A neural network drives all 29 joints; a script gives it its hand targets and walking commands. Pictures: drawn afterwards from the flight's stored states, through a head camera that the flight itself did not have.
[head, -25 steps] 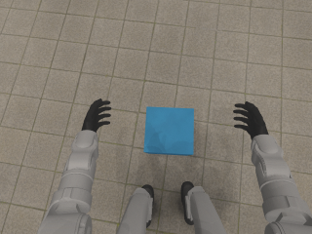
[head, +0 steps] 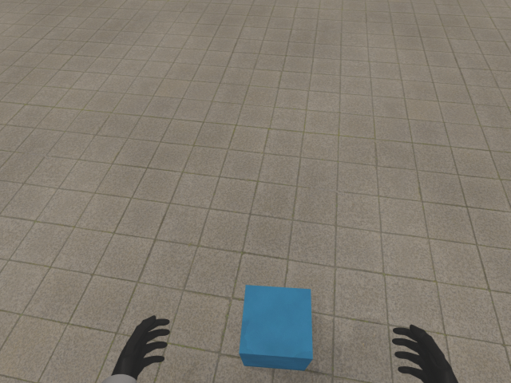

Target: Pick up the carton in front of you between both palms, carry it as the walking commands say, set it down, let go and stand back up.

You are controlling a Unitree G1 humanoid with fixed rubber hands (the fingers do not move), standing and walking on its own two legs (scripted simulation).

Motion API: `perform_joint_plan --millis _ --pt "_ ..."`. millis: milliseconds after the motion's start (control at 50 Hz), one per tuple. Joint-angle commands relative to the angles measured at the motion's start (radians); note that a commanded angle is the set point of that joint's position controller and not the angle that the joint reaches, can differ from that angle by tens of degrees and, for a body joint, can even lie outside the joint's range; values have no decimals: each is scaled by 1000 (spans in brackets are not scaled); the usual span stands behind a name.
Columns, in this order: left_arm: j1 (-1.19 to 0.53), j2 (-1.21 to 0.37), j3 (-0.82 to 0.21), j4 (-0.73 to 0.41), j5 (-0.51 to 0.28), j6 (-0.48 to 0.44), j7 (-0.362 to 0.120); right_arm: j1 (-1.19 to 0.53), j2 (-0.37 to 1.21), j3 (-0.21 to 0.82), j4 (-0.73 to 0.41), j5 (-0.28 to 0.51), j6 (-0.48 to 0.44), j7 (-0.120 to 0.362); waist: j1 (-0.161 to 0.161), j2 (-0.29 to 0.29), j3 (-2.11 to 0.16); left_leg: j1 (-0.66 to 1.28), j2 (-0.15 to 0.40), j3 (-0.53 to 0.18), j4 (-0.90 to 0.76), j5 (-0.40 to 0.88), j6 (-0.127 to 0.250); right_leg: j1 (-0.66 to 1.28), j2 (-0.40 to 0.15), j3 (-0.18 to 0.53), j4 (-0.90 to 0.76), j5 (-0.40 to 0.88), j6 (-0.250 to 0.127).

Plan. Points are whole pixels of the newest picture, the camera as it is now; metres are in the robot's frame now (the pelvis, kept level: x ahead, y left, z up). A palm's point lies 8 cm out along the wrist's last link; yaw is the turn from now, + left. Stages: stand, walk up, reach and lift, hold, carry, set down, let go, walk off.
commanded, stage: let go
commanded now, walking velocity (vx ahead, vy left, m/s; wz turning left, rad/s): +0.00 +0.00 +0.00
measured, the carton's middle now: (275, 329) +0.37 -0.01 -0.65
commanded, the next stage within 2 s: stand in 0.46 s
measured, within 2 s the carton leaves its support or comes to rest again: neither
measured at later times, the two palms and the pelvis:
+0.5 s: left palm out of the picture +0.15 +0.24 -0.07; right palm out of the picture +0.15 -0.24 -0.07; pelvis -0.01 +0.00 +0.00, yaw +0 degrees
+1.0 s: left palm out of the picture +0.12 +0.29 -0.09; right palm out of the picture +0.14 -0.29 -0.09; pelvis +0.00 +0.00 +0.00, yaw +1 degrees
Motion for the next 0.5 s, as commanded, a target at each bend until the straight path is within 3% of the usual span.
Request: perform_joint_plan --millis 0,160,400,420,440,460,480 --pt "-5 84 7 -116 -4 13 -10 -13 -93 -14 -110 0 13 10 13 27 -100 136 3 27 -94 225 -29 224 7 -31 -62 212 26" --pt "-21 90 3 -137 3 113 -34 -30 -108 -24 -127 -24 116 19 8 14 91 134 15 33 -130 45 -17 292 10 -48 -74 59 19" --pt "-21 95 13 -160 23 156 -32 -32 -98 -27 -148 -34 156 18 15 10 82 193 4 42 -93 137 -17 336 5 -36 -57 144 19" --pt "39 98 14 -106 2 128 -14 -70 -123 -28 -196 -53 212 -11 20 -13 32 243 0 40 -67 199 -18 331 28 -41 -27 141 24" --pt "25 100 9 -127 9 121 -5 -50 -114 -19 -190 -50 224 -23 19 2 41 232 -5 45 -59 210 -20 321 25 -43 -26 137 25" --pt "-22 232 34 5 37 85 41 -72 -207 -48 -28 -36 140 -66 27 16 64 99 46 14 -16 150 -40 197 -56 -4 -25 142 35" --pt "-7 236 31 9 38 67 56 -40 -210 -46 -13 -45 103 -80 15 12 39 128 50 2 -10 117 -35 178 -72 21 -28 128 23"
